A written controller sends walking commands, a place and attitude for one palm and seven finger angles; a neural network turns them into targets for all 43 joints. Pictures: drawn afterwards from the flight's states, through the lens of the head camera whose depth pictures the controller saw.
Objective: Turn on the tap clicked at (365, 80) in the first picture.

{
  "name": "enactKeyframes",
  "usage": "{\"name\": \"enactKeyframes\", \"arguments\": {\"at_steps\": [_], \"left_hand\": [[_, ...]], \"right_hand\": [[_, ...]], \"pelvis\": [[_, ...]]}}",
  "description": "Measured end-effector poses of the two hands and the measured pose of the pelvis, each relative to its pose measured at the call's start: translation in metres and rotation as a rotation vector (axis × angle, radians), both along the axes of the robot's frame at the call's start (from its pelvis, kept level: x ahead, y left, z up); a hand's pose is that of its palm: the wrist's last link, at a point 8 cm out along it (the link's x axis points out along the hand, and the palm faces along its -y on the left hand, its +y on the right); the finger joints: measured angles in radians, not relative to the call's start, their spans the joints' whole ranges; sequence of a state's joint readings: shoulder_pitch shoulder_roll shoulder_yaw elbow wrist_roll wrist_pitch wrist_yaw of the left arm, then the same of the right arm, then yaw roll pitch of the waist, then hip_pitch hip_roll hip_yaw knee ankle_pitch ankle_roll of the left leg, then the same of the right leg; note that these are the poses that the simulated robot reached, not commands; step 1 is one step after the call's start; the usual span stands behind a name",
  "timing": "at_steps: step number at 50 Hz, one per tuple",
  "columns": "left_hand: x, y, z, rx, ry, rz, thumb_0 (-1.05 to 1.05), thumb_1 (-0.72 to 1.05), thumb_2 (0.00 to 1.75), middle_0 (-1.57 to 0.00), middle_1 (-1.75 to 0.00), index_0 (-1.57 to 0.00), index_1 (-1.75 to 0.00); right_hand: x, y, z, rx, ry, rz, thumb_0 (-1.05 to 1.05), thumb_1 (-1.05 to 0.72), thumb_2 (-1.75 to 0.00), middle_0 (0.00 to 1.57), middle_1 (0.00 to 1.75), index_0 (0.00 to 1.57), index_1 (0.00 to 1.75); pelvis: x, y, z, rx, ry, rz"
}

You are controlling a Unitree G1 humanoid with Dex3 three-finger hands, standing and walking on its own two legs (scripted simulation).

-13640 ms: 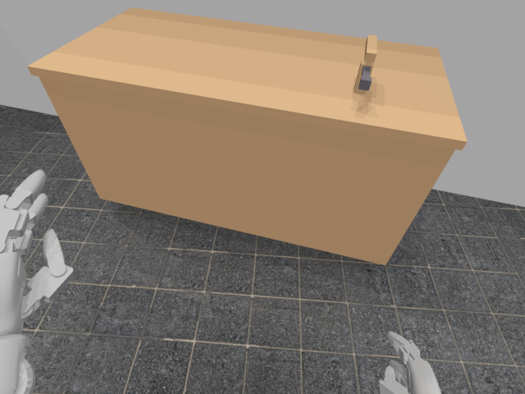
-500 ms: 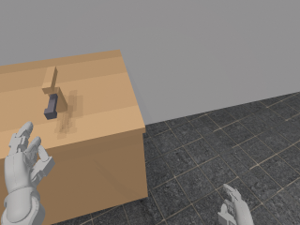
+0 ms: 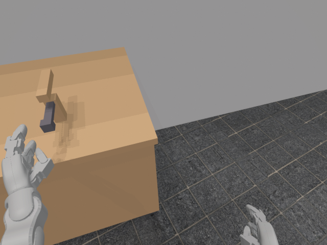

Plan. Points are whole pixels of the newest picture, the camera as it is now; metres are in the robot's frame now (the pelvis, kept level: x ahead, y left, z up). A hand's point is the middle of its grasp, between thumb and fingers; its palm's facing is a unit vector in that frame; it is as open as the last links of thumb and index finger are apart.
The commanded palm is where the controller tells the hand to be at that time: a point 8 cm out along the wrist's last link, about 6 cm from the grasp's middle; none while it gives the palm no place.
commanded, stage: reach beside the lever's end, fingers flat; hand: left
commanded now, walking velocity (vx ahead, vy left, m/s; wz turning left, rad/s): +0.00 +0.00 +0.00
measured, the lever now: (47, 125) +0.38 +0.37 +0.08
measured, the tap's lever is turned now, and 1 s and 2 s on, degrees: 0 0 2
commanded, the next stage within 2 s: push the lever round in 1.36 s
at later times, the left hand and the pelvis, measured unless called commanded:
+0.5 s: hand (40, 149) +0.30 +0.34 +0.09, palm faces +0.61 -0.79 -0.09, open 7.7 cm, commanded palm +0.25 +0.37 +0.09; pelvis -0.01 +0.00 -0.01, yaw +0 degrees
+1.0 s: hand (33, 139) +0.34 +0.39 +0.06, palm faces +0.61 -0.79 -0.06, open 7.8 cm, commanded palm +0.29 +0.42 +0.07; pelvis -0.01 +0.02 -0.02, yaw -1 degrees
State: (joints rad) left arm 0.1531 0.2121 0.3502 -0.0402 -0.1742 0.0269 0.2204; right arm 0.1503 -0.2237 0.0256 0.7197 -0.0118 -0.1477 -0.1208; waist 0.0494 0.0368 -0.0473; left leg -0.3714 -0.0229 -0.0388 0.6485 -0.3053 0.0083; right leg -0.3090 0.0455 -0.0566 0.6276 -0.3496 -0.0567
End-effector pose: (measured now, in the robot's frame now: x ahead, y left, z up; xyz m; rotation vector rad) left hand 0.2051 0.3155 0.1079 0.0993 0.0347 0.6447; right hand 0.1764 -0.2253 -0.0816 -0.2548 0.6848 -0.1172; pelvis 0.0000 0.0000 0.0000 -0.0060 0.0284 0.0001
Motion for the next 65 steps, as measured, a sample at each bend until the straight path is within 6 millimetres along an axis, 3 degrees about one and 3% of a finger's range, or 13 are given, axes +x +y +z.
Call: {"name": "enactKeyframes", "arguments": {"at_steps": [16, 36, 52, 59, 65], "left_hand": [[0.03, 0.034, -0.01, -0.016, 0.006, 0.01, 0.02, 0.89, 0.9, -0.18, -0.23, -0.18, -0.22], [0.063, 0.081, -0.03, -0.037, 0.0, 0.025, 0.02, 0.9, 0.9, -0.17, -0.18, -0.16, -0.17], [0.088, 0.113, -0.046, -0.053, -0.003, 0.019, 0.02, 0.9, 0.9, -0.16, -0.15, -0.15, -0.15], [0.093, 0.115, -0.048, -0.041, -0.022, -0.013, 0.02, 0.9, 0.9, -0.16, -0.15, -0.15, -0.15], [0.091, 0.108, -0.049, -0.051, -0.017, -0.026, 0.02, 0.9, 0.9, -0.16, -0.15, -0.15, -0.15]], "right_hand": [[-0.016, -0.007, -0.007, -0.02, 0.051, -0.042, 0.01, -0.9, -0.9, 0.21, 0.3, 0.2, 0.3], [-0.065, -0.022, -0.027, -0.072, 0.196, -0.089, 0.01, -0.9, -0.9, 0.21, 0.3, 0.2, 0.3], [-0.101, -0.019, -0.038, -0.094, 0.312, -0.119, 0.01, -0.9, -0.9, 0.21, 0.3, 0.2, 0.3], [-0.106, -0.012, -0.037, -0.095, 0.333, -0.129, 0.01, -0.9, -0.9, 0.21, 0.3, 0.2, 0.3], [-0.097, -0.004, -0.034, -0.081, 0.305, -0.128, 0.01, -0.9, -0.9, 0.21, 0.3, 0.2, 0.3]], "pelvis": [[-0.002, 0.003, -0.002, -0.006, 0.033, -0.005], [-0.01, 0.008, -0.013, -0.022, 0.1, -0.006], [-0.012, 0.02, -0.023, -0.04, 0.16, -0.014], [-0.009, 0.028, -0.024, -0.049, 0.168, -0.019], [-0.005, 0.033, -0.022, -0.05, 0.159, -0.019]]}}
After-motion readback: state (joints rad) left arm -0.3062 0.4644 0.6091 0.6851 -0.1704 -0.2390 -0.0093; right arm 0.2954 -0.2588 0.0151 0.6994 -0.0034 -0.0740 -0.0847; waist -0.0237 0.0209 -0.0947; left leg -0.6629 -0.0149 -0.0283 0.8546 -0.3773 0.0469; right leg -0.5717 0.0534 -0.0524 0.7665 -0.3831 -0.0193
